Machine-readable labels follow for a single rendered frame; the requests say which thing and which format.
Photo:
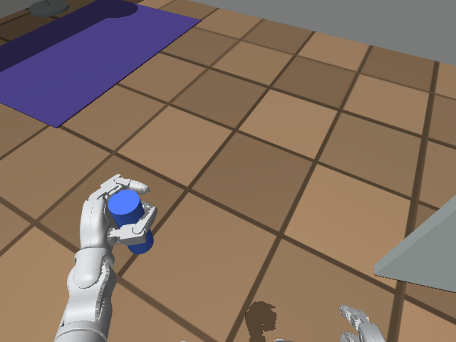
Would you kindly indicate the left robot hand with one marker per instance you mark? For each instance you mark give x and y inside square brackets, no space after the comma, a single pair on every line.
[98,228]

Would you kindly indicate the floor lamp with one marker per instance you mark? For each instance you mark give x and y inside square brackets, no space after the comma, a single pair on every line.
[48,8]

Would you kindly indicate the right robot hand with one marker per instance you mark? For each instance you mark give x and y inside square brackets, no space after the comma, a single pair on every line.
[367,331]

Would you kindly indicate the can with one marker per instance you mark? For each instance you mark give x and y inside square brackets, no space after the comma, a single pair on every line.
[126,208]

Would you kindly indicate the left robot arm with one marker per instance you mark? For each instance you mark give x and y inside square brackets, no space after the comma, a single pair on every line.
[89,310]

